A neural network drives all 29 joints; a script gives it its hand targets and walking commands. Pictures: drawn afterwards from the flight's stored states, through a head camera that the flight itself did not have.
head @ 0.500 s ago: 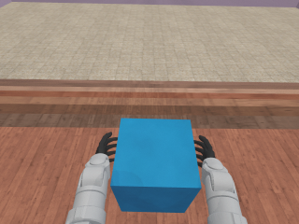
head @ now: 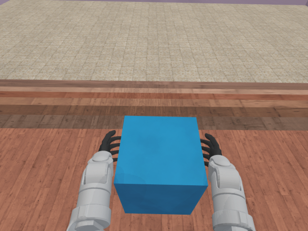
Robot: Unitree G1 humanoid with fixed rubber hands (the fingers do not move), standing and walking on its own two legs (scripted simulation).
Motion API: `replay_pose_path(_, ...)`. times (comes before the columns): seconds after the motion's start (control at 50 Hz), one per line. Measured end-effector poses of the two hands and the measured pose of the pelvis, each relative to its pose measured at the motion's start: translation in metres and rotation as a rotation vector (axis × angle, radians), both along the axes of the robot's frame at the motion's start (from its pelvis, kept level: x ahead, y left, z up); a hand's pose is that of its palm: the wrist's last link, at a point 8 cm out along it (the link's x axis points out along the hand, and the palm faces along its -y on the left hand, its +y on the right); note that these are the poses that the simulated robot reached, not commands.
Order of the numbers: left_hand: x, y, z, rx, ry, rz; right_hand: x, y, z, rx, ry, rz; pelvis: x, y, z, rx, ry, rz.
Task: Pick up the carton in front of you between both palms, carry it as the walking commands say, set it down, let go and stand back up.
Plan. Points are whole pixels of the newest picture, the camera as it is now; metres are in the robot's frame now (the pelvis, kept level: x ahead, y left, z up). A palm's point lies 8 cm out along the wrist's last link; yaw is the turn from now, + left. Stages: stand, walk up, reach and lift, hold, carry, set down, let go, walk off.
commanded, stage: reach and lift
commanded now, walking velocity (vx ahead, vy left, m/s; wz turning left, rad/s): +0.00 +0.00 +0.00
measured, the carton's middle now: (158, 167) +0.31 +0.00 -0.05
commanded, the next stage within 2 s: hold in 0.48 s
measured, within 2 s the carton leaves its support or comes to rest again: neither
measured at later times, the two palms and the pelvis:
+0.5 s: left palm (105, 153) +0.30 +0.15 +0.04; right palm (216, 157) +0.30 -0.15 +0.04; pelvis +0.01 +0.00 +0.00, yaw +0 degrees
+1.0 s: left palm (103, 153) +0.29 +0.15 +0.05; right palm (217, 157) +0.29 -0.15 +0.05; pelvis +0.00 +0.00 +0.00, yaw +0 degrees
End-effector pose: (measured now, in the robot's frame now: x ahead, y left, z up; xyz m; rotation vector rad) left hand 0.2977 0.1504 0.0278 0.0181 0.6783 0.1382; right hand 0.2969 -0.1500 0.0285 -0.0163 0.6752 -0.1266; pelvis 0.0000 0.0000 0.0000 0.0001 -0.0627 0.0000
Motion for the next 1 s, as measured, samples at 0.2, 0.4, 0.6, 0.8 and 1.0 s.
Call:
replay_pose_path(0.2,0.003,-0.001,0.004,0.015,0.005,-0.012,0.003,-0.001,0.004,-0.015,0.004,0.010,0.010,0.000,0.003,0.000,-0.006,0.000)
replay_pose_path(0.4,0.003,-0.001,0.008,0.020,0.005,-0.015,0.003,-0.001,0.008,-0.020,0.005,0.016,0.015,-0.001,0.004,0.000,-0.016,0.000)
replay_pose_path(0.6,-0.002,-0.001,0.022,0.017,-0.026,-0.011,-0.001,-0.001,0.022,-0.019,-0.026,0.013,0.013,-0.001,0.005,-0.001,-0.033,0.000)
replay_pose_path(0.8,-0.007,0.000,0.025,0.011,-0.006,-0.006,-0.006,0.000,0.025,-0.012,-0.006,0.010,0.005,-0.001,0.005,0.000,-0.061,0.000)
replay_pose_path(1.0,-0.007,0.000,0.026,0.003,-0.014,-0.001,-0.006,0.000,0.026,-0.005,-0.014,0.004,0.000,-0.001,0.004,0.000,-0.060,-0.001)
